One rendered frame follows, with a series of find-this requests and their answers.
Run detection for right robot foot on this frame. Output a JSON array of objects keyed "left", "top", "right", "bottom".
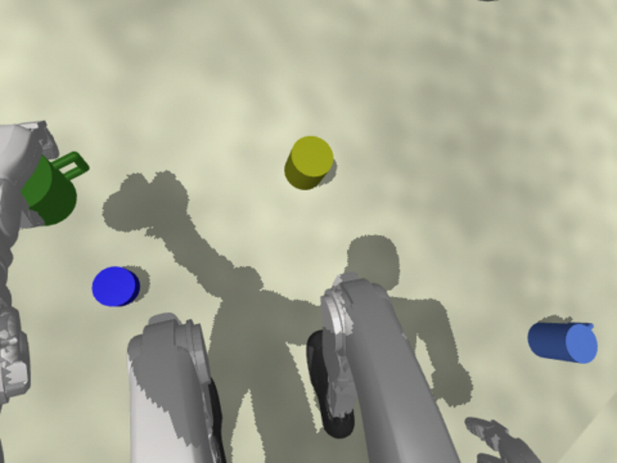
[{"left": 307, "top": 330, "right": 355, "bottom": 439}]

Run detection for right robot hand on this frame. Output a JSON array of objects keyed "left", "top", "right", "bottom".
[{"left": 465, "top": 418, "right": 542, "bottom": 463}]

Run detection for left robot hand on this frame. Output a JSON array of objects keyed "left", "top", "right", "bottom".
[{"left": 0, "top": 121, "right": 59, "bottom": 230}]

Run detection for left robot arm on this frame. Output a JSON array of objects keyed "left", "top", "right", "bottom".
[{"left": 0, "top": 178, "right": 31, "bottom": 463}]

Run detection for left robot foot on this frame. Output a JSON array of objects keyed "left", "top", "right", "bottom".
[{"left": 208, "top": 377, "right": 227, "bottom": 463}]

